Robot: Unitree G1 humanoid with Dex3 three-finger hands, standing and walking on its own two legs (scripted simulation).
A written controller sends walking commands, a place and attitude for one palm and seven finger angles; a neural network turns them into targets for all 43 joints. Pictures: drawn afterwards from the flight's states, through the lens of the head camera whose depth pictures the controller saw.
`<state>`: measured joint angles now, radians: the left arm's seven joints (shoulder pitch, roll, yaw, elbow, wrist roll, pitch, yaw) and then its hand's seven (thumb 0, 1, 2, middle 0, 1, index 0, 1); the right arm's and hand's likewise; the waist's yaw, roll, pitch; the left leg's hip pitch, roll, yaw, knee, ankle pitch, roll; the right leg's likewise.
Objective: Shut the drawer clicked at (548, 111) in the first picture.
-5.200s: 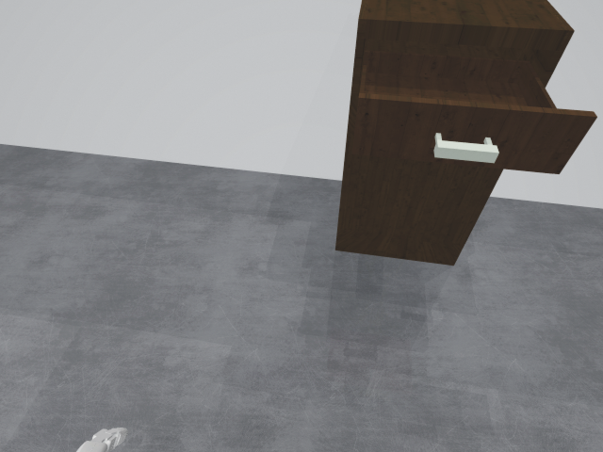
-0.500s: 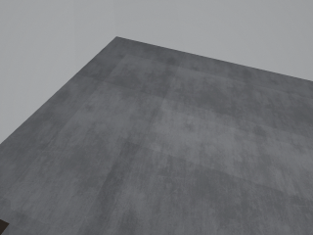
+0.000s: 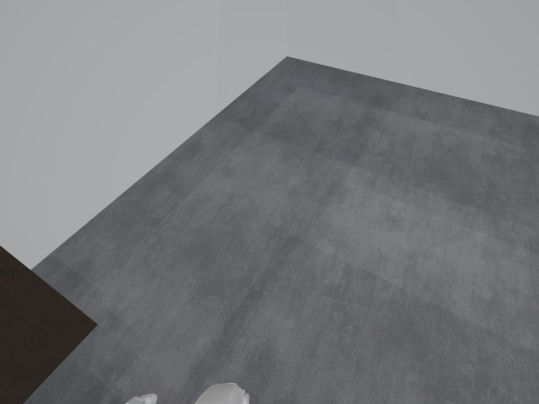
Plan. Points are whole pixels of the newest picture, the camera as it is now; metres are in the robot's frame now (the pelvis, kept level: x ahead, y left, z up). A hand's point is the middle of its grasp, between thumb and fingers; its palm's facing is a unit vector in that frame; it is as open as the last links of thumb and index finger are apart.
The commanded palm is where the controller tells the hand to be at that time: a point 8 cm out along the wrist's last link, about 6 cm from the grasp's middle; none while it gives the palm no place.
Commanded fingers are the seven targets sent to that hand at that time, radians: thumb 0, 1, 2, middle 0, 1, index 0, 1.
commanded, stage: turn to face it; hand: left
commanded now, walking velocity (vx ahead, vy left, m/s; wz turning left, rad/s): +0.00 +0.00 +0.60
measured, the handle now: out of the picture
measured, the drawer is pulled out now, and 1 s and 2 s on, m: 0.30 0.30 0.30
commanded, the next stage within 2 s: take the last steps up to it in 1.72 s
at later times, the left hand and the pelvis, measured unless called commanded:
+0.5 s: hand out of the picture +0.00 +0.30 -0.17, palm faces +0.32 -0.92 -0.24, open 7.4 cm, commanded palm none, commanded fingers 0.00 0.90 0.90 -0.20 -0.30 -0.20 -0.30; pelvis -0.01 +0.06 +0.00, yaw +17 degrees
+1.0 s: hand out of the picture -0.04 +0.23 -0.14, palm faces +0.57 -0.78 -0.27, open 7.4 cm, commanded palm none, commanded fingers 0.00 0.90 0.90 -0.20 -0.30 -0.20 -0.30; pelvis -0.01 +0.01 +0.00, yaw +36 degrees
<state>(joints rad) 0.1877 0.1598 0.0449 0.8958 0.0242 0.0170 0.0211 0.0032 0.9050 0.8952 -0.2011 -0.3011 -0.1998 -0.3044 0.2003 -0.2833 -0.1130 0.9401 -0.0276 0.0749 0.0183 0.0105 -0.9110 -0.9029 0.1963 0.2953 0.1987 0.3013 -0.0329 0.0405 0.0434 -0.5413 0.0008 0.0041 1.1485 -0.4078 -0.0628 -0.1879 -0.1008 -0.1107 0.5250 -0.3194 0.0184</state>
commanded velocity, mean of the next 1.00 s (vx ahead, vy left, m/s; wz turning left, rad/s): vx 0.00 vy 0.00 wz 0.60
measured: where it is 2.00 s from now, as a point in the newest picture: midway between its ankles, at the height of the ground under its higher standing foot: outside the picture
